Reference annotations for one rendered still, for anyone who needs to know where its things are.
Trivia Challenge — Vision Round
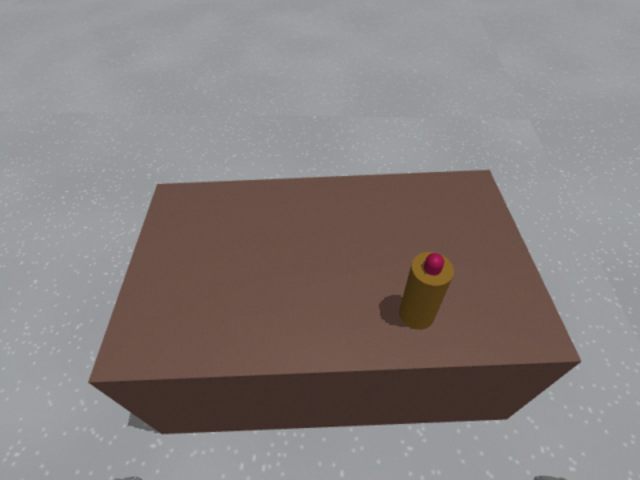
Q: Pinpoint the bottle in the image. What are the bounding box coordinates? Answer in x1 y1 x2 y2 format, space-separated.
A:
399 252 454 330

